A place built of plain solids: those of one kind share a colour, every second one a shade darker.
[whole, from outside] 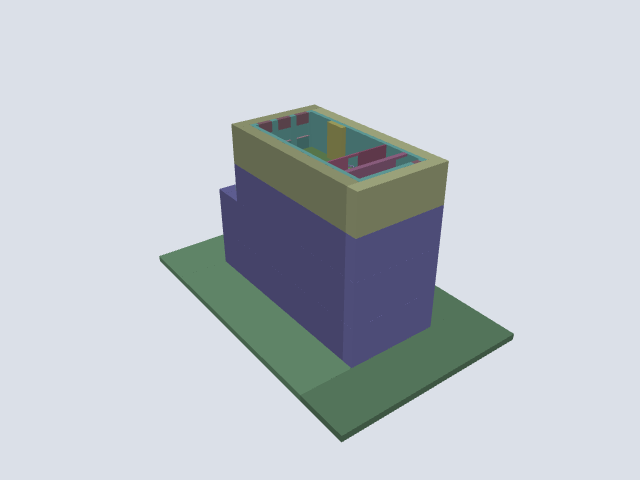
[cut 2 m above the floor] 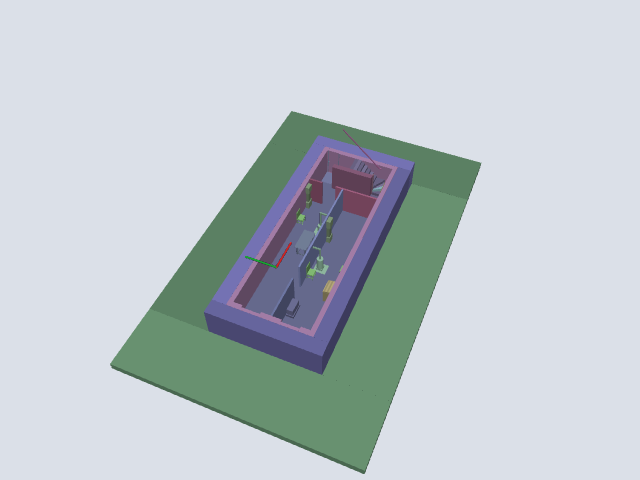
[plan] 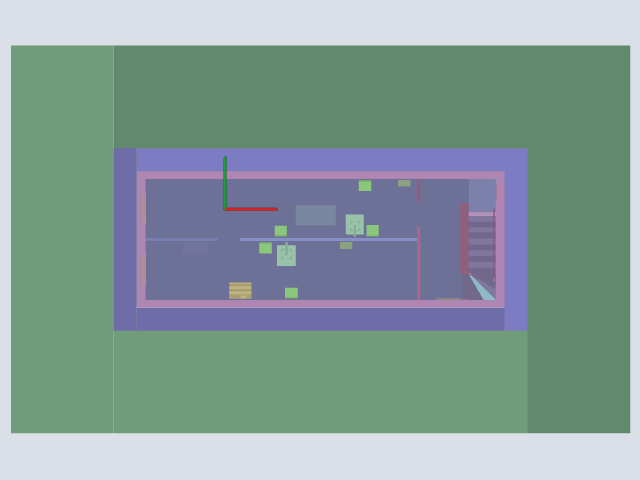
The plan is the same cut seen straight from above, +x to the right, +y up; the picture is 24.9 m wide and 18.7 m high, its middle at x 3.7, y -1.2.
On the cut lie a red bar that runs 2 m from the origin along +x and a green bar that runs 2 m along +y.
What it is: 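A canal house whose stairs wind out of a door and run across the house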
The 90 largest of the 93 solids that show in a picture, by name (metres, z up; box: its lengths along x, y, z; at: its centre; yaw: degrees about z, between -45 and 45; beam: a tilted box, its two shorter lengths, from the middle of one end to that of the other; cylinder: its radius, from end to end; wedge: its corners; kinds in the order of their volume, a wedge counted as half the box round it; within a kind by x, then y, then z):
{
 "wall_fill_storey_1": {"box": [0.9, 7.11, 3.33], "at": [-3.89, -1.18, 1.4]},
 "wall_fill_storey_2": {"box": [0.9, 7.11, 3.4], "at": [-3.89, -1.18, 4.76]},
 "wall_fill_storey_3": {"box": [0.9, 7.11, 3.0], "at": [-1.23, -1.18, 7.97]},
 "wall_fill_storey_4": {"box": [14.33, 0.9, 3.33], "at": [3.72, -4.28, 1.4]},
 "wall_fill_storey_5": {"box": [14.33, 0.9, 3.4], "at": [3.72, -4.28, 4.76]},
 "wall_fill_storey_6": {"box": [14.33, 0.9, 3.33], "at": [3.72, 1.93, 1.4]},
 "wall_fill_storey_7": {"box": [11.66, 0.9, 3.0], "at": [5.05, -4.28, 7.97]},
 "wall_fill_storey_8": {"box": [0.9, 7.11, 3.33], "at": [11.34, -1.18, 1.4]},
 "wall_fill_storey_9": {"box": [0.9, 7.11, 3.4], "at": [11.34, -1.18, 4.76]},
 "wall_fill_storey_10": {"box": [0.9, 7.11, 3.0], "at": [11.34, -1.18, 7.97]},
 "ground_garden_1": {"box": [4.0, 15.11, 0.5], "at": [-6.34, -1.18, -0.27]},
 "ground_garden_2": {"box": [16.13, 4.0, 0.5], "at": [3.72, -6.73, -0.27]},
 "ground_garden_3": {"box": [16.13, 4.0, 0.5], "at": [3.72, 4.38, -0.27]},
 "ground_garden_4": {"box": [4.0, 15.11, 0.5], "at": [13.79, -1.18, -0.27]},
 "wall_fill_attic_1": {"box": [0.9, 7.11, 2.93], "at": [-1.23, -1.18, 10.93]},
 "wall_fill_attic_2": {"box": [11.66, 0.9, 2.93], "at": [5.05, -4.28, 10.93]},
 "wall_fill_attic_3": {"box": [11.66, 0.9, 2.93], "at": [5.05, 1.93, 10.93]},
 "wall_fill_attic_4": {"box": [0.9, 7.11, 2.93], "at": [11.34, -1.18, 10.93]},
 "wall_storey_1": {"box": [0.2, 1.15, 2.06], "at": [-3.34, -2.39, 1.68]},
 "wall_storey_2": {"box": [0.2, 1.15, 2.06], "at": [-3.34, 0.03, 1.68]},
 "wall_storey_3": {"box": [0.34, 0.87, 3.33], "at": [-3.27, -3.4, 1.4]},
 "wall_storey_4": {"box": [0.34, 1.27, 3.33], "at": [-3.27, -1.18, 1.4]},
 "wall_storey_5": {"box": [0.34, 0.87, 3.33], "at": [-3.27, 1.04, 1.4]},
 "wall_storey_6": {"box": [14.33, 0.3, 3.33], "at": [3.72, -3.68, 1.4]},
 "wall_storey_7": {"box": [14.33, 0.3, 3.33], "at": [3.72, 1.33, 1.4]},
 "wall_storey_8": {"box": [0.34, 4.13, 3.33], "at": [10.71, -1.77, 1.4]},
 "wall_storey_9": {"box": [0.34, 0.35, 3.33], "at": [10.71, 1.3, 1.4]},
 "wall_storey_10": {"box": [0.3, 0.83, 2.2], "at": [10.74, 0.71, 1.1]},
 "wall_attic_1": {"box": [0.2, 1.07, 1.0], "at": [-0.68, -1.18, 11.14]},
 "wall_attic_2": {"box": [0.2, 1.07, 1.0], "at": [-0.68, 0.39, 11.14]},
 "wall_attic_3": {"box": [0.34, 0.5, 2.93], "at": [-0.6, -1.96, 10.93]},
 "wall_attic_4": {"box": [0.34, 0.5, 2.93], "at": [-0.6, -0.39, 10.93]},
 "wall_attic_5": {"box": [0.34, 1.07, 1.17], "at": [-0.6, 0.39, 10.05]},
 "wall_attic_6": {"box": [0.34, 0.55, 2.93], "at": [-0.6, 1.2, 10.93]},
 "wall_attic_7": {"box": [11.66, 0.3, 2.93], "at": [5.05, -3.68, 10.93]},
 "wall_attic_8": {"box": [11.66, 0.3, 2.93], "at": [5.05, 1.33, 10.93]},
 "wall_attic_9": {"box": [0.34, 4.26, 2.93], "at": [10.71, -1.7, 10.93]},
 "floor_storey_1": {"box": [12.6, 4.71, 0.27], "at": [3.2, -1.18, -0.14]},
 "floor_storey_2": {"box": [1.05, 1.3, 0.27], "at": [10.02, 0.53, -0.14]},
 "floor_attic_1": {"box": [9.93, 4.71, 0.27], "at": [4.53, -1.18, 9.6]},
 "wall_spine_1": {"box": [0.35, 3.78, 2.66], "at": [9.32, -1.64, 11.07]},
 "wall_spine_2": {"box": [0.35, 2.78, 3.06], "at": [9.32, -1.14, 1.53]},
 "wall_spine_3": {"box": [0.35, 0.93, 0.16], "at": [9.32, 0.71, 12.32]},
 "wall_roomb_1": {"box": [2.81, 0.12, 3.06], "at": [-1.7, -1.18, 1.53]},
 "wall_roomb_2": {"box": [6.9, 0.12, 3.06], "at": [4.03, -1.18, 1.53]},
 "step_stair_1": {"box": [0.25, 1.05, 0.26], "at": [9.37, -3.01, 0.08]},
 "step_stair_2": {"wedge": [[9.47, -3.54, 0.1], [9.47, -3.54, 0.42], [9.47, -2.59, 0.1], [9.47, -2.59, 0.42], [9.56, -2.59, 0.1], [9.56, -2.59, 0.42], [10.1, -3.54, 0.1], [10.1, -3.54, 0.42]]},
 "step_stair_3": {"wedge": [[9.6, -2.59, 0.31], [9.6, -2.59, 0.62], [9.6, -2.54, 0.31], [9.6, -2.54, 0.62], [10.55, -3.54, 0.31], [10.55, -3.54, 0.62], [10.55, -3.09, 0.31], [10.55, -3.09, 0.62]]},
 "step_stair_4": {"wedge": [[9.6, -2.57, 0.52], [9.6, -2.57, 0.83], [9.6, -2.48, 0.52], [9.6, -2.48, 0.83], [10.55, -3.12, 0.52], [10.55, -3.12, 0.83], [10.55, -2.48, 0.52], [10.55, -2.48, 0.83]]},
 "step_stair_5": {"box": [1.05, 0.25, 0.31], "at": [10.02, -2.38, 0.88]},
 "step_stair_6": {"box": [1.05, 0.25, 0.31], "at": [10.02, -2.15, 1.09]},
 "step_stair_7": {"box": [1.05, 0.25, 0.31], "at": [10.02, -1.93, 1.3]},
 "step_stair_8": {"box": [1.05, 0.25, 0.31], "at": [10.02, -1.7, 1.51]},
 "step_stair_9": {"box": [1.05, 0.25, 0.31], "at": [10.02, -1.47, 1.72]},
 "step_stair_10": {"box": [1.05, 0.25, 0.31], "at": [10.02, -1.25, 1.93]},
 "step_stair_11": {"box": [1.05, 0.25, 0.31], "at": [10.02, -1.02, 2.13]},
 "step_stair_12": {"box": [1.05, 0.31, 2.4], "at": [10.02, -0.79, -1.79]},
 "step_stair_13": {"box": [1.05, 0.31, 2.59], "at": [10.02, -0.56, -1.69]},
 "step_stair_14": {"box": [1.05, 0.31, 2.79], "at": [10.02, -0.34, -1.59]},
 "wall_partN_1": {"box": [0.12, 1.59, 2.66], "at": [7.54, -2.74, 11.07]},
 "wall_partN_2": {"box": [0.12, 2.87, 3.06], "at": [7.54, -2.1, 1.53]},
 "wall_partN_3": {"box": [0.12, 2.26, 2.66], "at": [7.54, 0.05, 11.07]},
 "wall_partN_4": {"box": [0.12, 0.9, 3.06], "at": [7.54, 0.73, 1.53]},
 "wall_breastb_1": {"box": [1.6, 0.38, 2.66], "at": [2.72, 0.99, 11.07]},
 "wall_head_attic_1": {"box": [0.34, 1.07, 0.76], "at": [-0.6, -2.75, 12.02]},
 "wall_head_attic_2": {"box": [0.34, 1.07, 0.76], "at": [-0.6, -1.18, 12.02]},
 "wall_head_attic_3": {"box": [0.34, 1.07, 0.76], "at": [-0.6, 0.39, 12.02]},
 "floor_stair_hda_1": {"box": [1.05, 0.15, 2.99], "at": [10.02, -0.19, -1.49]},
 "stove_1": {"box": [0.73, 0.81, 0.05], "at": [2.39, -1.81, -0.01]},
 "stove_2": {"cylinder": 0.2, "from": [2.39, -1.75, 0.15], "to": [2.39, -1.75, 0.95]},
 "stove_3": {"cylinder": 0.19, "from": [5.06, -0.66, 0.14], "to": [5.06, -0.66, 0.77]},
 "stove_4": {"box": [0.7, 0.78, 0.05], "at": [5.06, -0.6, -0.01]},
 "rail_stair_1": {"wedge": [[10.45, -2.69, 1.74], [10.45, -2.69, 1.82], [10.45, 0.05, 4.25], [10.45, 0.05, 4.33], [10.51, -2.69, 1.74], [10.51, -2.69, 1.82], [10.51, 0.05, 4.25], [10.51, 0.05, 4.33]]},
 "longcase_clock_1": {"box": [0.49, 0.27, 0.62], "at": [4.72, -1.41, 1.72]},
 "longcase_clock_2": {"box": [0.47, 0.26, 0.52], "at": [6.98, 1.01, 1.66]},
 "longcase_clock_3": {"box": [0.49, 0.23, 0.54], "at": [6.98, 1.02, 0.27]},
 "strongbox_1": {"box": [0.97, 0.49, 0.05], "at": [-1.17, -1.53, 0.15]},
 "strongbox_2": {"box": [0.87, 0.4, 0.47], "at": [-1.17, -1.53, 0.41]},
 "step_stair_w1t02a_1": {"wedge": [[9.53, -2.59, 0.31], [9.53, -2.59, 0.62], [9.6, -2.59, 0.31], [9.6, -2.59, 0.62], [10.07, -3.54, 0.31], [10.07, -3.54, 0.62], [10.55, -3.54, 0.31], [10.55, -3.54, 0.62]]},
 "writing_desk_1": {"box": [0.88, 0.29, 0.05], "at": [0.6, -3.35, 1.1]},
 "writing_desk_2": {"box": [0.88, 0.39, 0.05], "at": [0.6, -3.3, 1.07]},
 "writing_desk_3": {"box": [0.88, 0.49, 0.05], "at": [0.6, -3.25, 1.04]},
 "writing_desk_4": {"box": [0.88, 0.59, 0.05], "at": [0.6, -3.2, 1.01]},
 "writing_desk_5": {"box": [0.88, 0.64, 0.07], "at": [0.6, -3.17, 0.97]},
 "parlour_chair_1": {"box": [0.49, 0.44, 0.1], "at": [1.58, -1.51, 0.42]},
 "parlour_chair_2": {"box": [0.48, 0.43, 0.1], "at": [2.17, -0.85, 0.4]},
 "parlour_chair_3": {"box": [0.51, 0.43, 0.1], "at": [2.58, -3.27, 0.39]},
 "parlour_chair_4": {"box": [0.49, 0.42, 0.1], "at": [5.45, 0.92, 0.41]},
 "parlour_chair_5": {"box": [0.48, 0.45, 0.1], "at": [5.75, -0.84, 0.41]},
 "parlour_table_1": {"box": [1.56, 0.78, 0.031], "at": [3.53, -0.23, 0.76]}
}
